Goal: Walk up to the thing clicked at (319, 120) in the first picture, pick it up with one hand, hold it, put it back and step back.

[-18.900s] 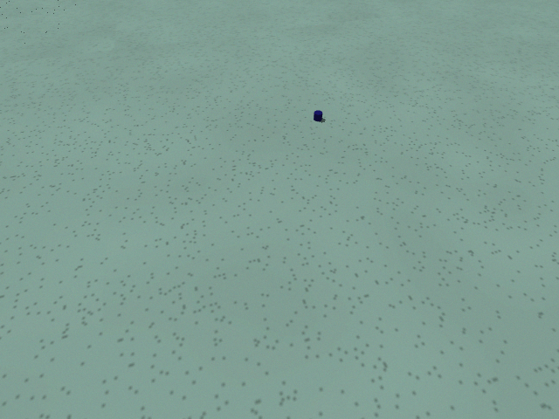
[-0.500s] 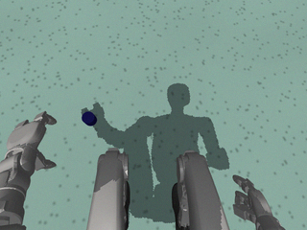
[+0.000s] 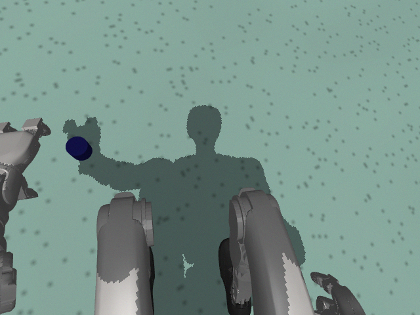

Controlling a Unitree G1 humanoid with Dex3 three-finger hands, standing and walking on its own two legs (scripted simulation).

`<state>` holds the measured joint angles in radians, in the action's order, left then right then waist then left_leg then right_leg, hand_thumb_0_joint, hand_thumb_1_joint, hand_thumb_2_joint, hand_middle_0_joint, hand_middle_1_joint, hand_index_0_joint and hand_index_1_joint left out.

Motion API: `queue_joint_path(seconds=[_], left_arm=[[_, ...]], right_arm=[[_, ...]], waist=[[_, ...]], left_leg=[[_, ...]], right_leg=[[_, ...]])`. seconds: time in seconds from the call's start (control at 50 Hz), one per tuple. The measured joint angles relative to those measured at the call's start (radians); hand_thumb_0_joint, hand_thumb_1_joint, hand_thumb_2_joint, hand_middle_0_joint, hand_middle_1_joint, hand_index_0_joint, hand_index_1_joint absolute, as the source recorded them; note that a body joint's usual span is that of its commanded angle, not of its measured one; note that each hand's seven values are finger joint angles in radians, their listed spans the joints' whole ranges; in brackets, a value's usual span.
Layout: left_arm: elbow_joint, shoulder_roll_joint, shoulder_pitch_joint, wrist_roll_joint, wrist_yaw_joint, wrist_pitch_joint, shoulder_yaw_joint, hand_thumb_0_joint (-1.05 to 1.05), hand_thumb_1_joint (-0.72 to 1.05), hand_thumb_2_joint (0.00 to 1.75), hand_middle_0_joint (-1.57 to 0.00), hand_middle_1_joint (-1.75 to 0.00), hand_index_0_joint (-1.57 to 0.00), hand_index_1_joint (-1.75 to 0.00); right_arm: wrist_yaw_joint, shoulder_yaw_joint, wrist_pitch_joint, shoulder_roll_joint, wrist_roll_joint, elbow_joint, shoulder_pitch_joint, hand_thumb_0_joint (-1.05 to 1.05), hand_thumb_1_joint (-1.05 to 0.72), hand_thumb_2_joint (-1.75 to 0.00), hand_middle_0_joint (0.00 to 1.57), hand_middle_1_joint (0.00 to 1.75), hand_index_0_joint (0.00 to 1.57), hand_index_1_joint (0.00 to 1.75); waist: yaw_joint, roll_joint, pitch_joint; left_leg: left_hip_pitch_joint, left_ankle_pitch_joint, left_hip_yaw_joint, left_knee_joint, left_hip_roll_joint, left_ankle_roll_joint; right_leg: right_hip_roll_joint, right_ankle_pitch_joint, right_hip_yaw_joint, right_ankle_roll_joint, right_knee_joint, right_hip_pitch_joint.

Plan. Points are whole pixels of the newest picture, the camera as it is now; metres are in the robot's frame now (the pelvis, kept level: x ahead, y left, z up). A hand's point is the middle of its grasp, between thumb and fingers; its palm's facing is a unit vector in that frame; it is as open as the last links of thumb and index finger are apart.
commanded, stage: rise first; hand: left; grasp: from above
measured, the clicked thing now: (79, 148) +0.48 +0.32 -0.34
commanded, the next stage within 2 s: approach in 0.86 s
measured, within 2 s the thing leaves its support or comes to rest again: neither
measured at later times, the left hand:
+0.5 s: hand (41, 160) +0.41 +0.35 -0.20, palm faces -0.44 -0.09 -0.89, open 13.5 cm
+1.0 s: hand (48, 156) +0.42 +0.34 -0.22, palm faces -0.45 -0.11 -0.89, open 14.0 cm
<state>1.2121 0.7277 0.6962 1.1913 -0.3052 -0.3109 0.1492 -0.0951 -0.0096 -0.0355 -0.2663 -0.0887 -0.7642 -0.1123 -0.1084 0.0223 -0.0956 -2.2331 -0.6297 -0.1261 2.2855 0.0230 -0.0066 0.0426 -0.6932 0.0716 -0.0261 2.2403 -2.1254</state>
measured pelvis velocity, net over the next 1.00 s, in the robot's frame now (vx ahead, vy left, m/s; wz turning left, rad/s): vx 0.01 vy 0.00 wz -0.05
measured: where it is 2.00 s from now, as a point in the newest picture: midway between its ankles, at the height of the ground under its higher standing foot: (190, 295)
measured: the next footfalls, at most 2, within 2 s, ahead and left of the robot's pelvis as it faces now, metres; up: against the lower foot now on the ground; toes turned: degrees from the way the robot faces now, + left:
none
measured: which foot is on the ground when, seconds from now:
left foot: down 0.00-1.00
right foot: down 0.00-1.00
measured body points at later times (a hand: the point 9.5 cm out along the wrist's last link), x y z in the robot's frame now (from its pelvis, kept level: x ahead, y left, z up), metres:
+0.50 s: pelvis +0.01 +0.00 -0.03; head +0.24 +0.08 +0.35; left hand +0.43 +0.35 -0.15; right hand +0.11 -0.27 -0.14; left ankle +0.09 +0.13 -0.33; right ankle +0.10 -0.12 -0.33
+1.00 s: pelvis +0.01 +0.00 -0.04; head +0.25 +0.07 +0.33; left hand +0.44 +0.34 -0.17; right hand +0.09 -0.28 -0.16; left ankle +0.09 +0.13 -0.33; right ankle +0.10 -0.12 -0.33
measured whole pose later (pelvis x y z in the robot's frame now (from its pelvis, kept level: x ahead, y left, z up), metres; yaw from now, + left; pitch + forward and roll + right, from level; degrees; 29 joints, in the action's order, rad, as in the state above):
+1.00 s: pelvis +0.01 +0.00 -0.04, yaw -3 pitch +32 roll -8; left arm 1.39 0.83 0.81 1.26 -0.41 -0.34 0.21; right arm -0.14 0.07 -0.03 -0.26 -0.17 -0.77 -0.07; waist -0.17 0.05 -0.01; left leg -2.33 -0.68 -0.18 2.45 0.03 -0.02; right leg 0.07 -0.72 0.11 -0.03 2.38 -2.23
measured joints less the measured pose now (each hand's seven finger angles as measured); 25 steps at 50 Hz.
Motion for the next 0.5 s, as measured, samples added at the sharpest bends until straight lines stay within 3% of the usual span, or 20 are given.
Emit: queue_joint_path(seconds=[0.2, 0.5], left_arm=[[0.055, 0.031, 0.047, 0.063, -0.038, -0.024, 0.01, 0.0, -0.37, 0.89, -0.21, -0.86, -0.21, -0.86], [0.134, 0.061, 0.087, 0.085, -0.097, -0.015, 0.03, 0.0, -0.41, 0.91, -0.17, -0.91, -0.18, -0.91]], right_arm=[[-0.02, 0.014, 0.012, 0.009, -0.03, 0.001, 0.03, 0.01, -0.9, -0.89, 0.2, 0.3, 0.21, 0.3], [-0.031, 0.042, 0.01, 0.014, -0.058, -0.005, 0.031, 0.01, -0.9, -0.89, 0.2, 0.3, 0.21, 0.3]], waist=[[-0.008, 0.01, 0.026], [-0.035, 0.028, 0.04]], left_leg=[[-0.038, -0.023, -0.012, 0.056, 0.004, -0.003], [-0.078, -0.039, -0.032, 0.117, 0.008, -0.005]], right_leg=[[0.008, -0.017, 0.008, -0.006, 0.049, -0.037], [0.019, -0.024, 0.021, -0.007, 0.098, -0.075]])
